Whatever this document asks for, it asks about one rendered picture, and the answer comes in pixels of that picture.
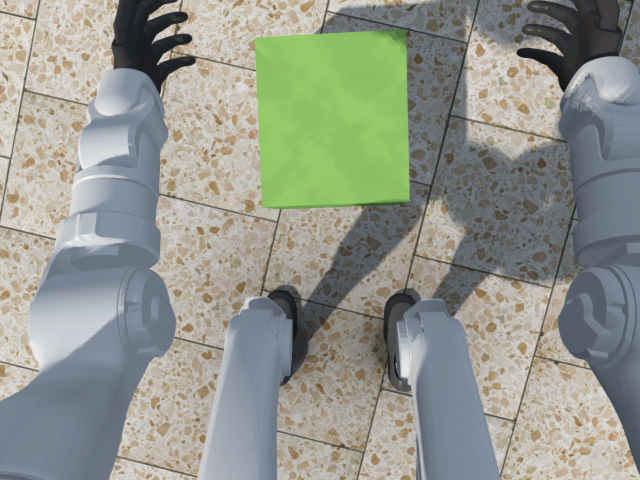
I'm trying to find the robot right hand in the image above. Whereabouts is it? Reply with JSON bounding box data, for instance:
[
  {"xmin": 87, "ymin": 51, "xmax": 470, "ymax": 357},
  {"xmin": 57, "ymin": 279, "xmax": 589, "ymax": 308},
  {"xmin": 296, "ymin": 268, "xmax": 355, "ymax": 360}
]
[{"xmin": 517, "ymin": 0, "xmax": 623, "ymax": 92}]

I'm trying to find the robot left upper arm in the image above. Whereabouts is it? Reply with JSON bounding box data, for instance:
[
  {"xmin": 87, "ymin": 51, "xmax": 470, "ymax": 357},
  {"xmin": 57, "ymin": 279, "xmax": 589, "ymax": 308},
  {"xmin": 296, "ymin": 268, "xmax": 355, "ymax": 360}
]
[{"xmin": 0, "ymin": 265, "xmax": 176, "ymax": 480}]

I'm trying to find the robot left forearm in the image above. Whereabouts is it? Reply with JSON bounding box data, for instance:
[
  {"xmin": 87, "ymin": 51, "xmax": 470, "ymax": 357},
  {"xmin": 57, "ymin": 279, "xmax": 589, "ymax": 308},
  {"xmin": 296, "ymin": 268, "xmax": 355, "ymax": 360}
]
[{"xmin": 27, "ymin": 68, "xmax": 168, "ymax": 360}]

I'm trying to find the robot right upper arm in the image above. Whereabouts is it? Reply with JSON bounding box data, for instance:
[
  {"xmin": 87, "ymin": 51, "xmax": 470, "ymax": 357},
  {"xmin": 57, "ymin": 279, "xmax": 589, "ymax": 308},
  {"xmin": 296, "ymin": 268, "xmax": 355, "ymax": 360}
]
[{"xmin": 558, "ymin": 263, "xmax": 640, "ymax": 475}]

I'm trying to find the robot right forearm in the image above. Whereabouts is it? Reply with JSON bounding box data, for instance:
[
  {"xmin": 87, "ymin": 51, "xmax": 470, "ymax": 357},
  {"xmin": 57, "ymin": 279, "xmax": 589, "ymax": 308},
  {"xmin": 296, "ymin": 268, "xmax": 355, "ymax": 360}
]
[{"xmin": 558, "ymin": 56, "xmax": 640, "ymax": 269}]

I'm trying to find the robot foot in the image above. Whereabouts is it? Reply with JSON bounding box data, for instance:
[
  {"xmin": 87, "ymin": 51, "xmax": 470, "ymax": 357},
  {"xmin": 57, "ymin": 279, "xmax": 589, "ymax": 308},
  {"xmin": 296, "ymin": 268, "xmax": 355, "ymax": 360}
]
[
  {"xmin": 267, "ymin": 290, "xmax": 297, "ymax": 387},
  {"xmin": 384, "ymin": 293, "xmax": 415, "ymax": 392}
]

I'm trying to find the robot left hand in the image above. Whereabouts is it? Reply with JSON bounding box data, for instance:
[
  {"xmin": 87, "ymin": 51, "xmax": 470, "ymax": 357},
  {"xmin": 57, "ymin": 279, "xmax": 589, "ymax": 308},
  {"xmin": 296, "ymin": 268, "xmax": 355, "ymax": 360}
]
[{"xmin": 111, "ymin": 0, "xmax": 196, "ymax": 94}]

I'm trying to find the left robot foot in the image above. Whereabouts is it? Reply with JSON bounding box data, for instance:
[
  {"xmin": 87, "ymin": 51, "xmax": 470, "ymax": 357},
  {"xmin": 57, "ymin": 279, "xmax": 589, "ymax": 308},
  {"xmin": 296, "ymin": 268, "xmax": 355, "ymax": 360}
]
[{"xmin": 267, "ymin": 290, "xmax": 297, "ymax": 387}]

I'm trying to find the carton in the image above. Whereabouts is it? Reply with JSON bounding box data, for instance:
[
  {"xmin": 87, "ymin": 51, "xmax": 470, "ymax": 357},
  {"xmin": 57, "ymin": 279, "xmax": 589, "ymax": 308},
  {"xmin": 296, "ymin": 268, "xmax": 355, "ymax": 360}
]
[{"xmin": 255, "ymin": 29, "xmax": 410, "ymax": 209}]

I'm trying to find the right robot foot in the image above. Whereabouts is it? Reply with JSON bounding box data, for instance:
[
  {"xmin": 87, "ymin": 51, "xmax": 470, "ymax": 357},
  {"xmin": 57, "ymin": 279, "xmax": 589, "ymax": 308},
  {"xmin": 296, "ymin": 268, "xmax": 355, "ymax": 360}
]
[{"xmin": 384, "ymin": 293, "xmax": 415, "ymax": 392}]

